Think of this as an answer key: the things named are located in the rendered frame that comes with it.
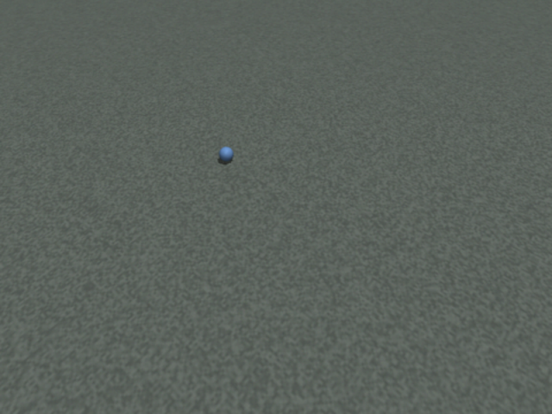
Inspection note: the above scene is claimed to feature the ball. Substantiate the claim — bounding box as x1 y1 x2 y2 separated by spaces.
219 147 234 161

